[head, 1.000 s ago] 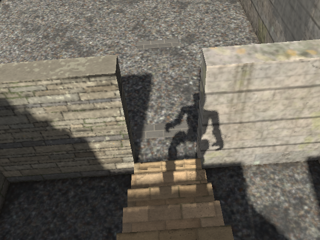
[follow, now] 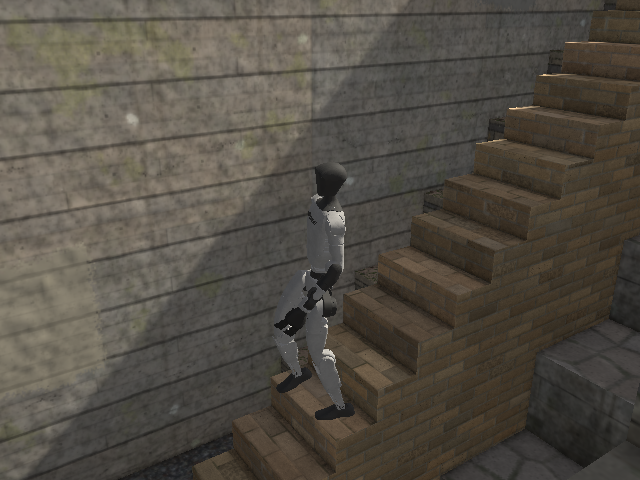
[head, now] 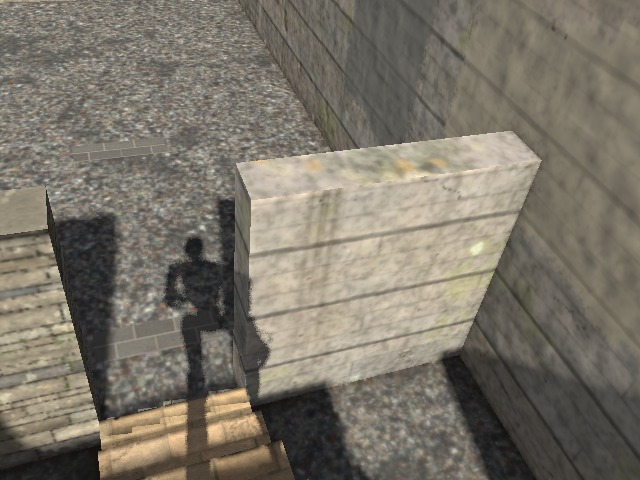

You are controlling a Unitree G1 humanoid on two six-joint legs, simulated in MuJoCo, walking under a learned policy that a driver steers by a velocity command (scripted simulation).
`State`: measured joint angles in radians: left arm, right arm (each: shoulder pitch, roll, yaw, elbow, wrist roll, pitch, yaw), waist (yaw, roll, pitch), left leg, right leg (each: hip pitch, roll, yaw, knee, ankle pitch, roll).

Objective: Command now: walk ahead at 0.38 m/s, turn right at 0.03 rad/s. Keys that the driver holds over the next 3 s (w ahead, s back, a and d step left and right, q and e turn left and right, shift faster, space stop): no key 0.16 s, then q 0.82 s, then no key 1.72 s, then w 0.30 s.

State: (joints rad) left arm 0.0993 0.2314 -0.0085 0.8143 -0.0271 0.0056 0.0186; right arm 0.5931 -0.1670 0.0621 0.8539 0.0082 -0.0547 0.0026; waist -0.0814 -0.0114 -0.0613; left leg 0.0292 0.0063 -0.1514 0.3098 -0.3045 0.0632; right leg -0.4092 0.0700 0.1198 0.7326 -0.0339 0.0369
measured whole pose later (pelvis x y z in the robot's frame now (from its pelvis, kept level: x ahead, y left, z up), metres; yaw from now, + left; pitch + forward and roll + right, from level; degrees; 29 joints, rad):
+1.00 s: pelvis +0.33 -0.12 -0.32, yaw +23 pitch -2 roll +2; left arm 0.22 0.31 0.02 0.67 0.01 -0.05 -0.08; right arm 0.22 -0.25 0.00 0.71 0.04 0.09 -0.13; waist 0.02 0.00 -0.02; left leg -0.57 -0.16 -0.23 1.32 -0.67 -0.06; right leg -0.63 0.03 0.10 1.33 -0.24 0.05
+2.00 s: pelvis +0.68 +0.08 -0.59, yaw +29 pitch -1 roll -1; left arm 0.29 0.24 0.03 0.90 -0.06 -0.02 -0.01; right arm 0.40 -0.15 0.02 1.05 0.00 -0.01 0.01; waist -0.05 -0.02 -0.03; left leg -0.25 -0.07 -0.02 0.50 -0.17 0.11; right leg -0.52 0.04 0.14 1.64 -0.65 -0.02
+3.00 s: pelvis +0.76 +0.10 -0.59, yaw +28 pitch -1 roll +0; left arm 0.41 0.17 0.00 0.98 -0.04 0.00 0.01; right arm 0.39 -0.17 0.04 1.10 0.03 -0.01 -0.03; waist 0.01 0.04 -0.05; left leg -0.08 -0.05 -0.04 0.46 -0.36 0.05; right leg -0.09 0.02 0.10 0.45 -0.36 0.00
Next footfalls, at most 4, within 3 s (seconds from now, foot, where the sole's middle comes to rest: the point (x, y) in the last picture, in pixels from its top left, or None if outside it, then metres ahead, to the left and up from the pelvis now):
0.16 right None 0.11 -0.17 -0.77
0.54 left None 0.31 0.04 -0.98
1.00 right None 0.42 -0.22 -0.98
1.44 left None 0.46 0.10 -1.17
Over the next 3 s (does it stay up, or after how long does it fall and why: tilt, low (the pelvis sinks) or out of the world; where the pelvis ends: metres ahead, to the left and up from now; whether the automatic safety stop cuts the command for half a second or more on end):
stays up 0.76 0.10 -0.59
